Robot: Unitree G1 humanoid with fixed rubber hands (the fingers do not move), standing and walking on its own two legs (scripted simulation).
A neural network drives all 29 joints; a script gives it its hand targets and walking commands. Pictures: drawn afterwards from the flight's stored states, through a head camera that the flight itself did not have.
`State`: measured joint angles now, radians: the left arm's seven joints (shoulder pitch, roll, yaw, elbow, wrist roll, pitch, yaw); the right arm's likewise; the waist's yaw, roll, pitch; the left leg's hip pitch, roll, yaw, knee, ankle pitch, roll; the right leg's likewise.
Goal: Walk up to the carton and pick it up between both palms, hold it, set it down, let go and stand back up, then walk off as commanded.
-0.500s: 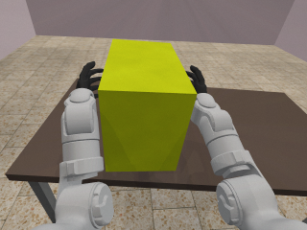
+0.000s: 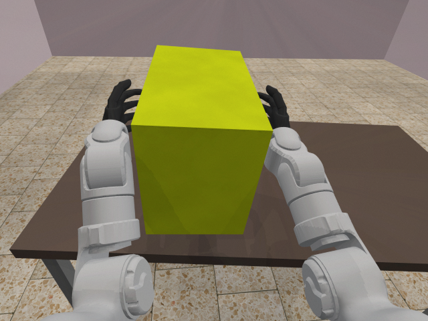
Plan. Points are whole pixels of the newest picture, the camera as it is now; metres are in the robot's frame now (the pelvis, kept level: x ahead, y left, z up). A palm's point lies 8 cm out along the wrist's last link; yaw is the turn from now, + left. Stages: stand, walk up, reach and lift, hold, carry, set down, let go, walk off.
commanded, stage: set down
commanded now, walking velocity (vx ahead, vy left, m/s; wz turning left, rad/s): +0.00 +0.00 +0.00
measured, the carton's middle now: (197, 134) +0.43 +0.00 +0.20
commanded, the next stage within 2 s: none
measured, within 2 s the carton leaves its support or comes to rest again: neither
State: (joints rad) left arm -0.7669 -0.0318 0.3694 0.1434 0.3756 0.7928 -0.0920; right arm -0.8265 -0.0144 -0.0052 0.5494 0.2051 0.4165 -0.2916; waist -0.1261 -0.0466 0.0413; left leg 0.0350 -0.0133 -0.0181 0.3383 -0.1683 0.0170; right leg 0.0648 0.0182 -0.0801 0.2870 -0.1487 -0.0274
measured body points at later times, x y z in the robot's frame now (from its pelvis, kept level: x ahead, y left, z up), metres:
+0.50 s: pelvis +0.01 +0.01 +0.00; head -0.02 +0.04 +0.45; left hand +0.41 +0.14 +0.19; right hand +0.39 -0.14 +0.19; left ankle +0.03 +0.11 -0.75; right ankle +0.02 -0.10 -0.75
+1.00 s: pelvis +0.02 +0.03 +0.00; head -0.01 +0.06 +0.45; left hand +0.43 +0.15 +0.16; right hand +0.40 -0.13 +0.16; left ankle +0.03 +0.11 -0.75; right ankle +0.02 -0.10 -0.75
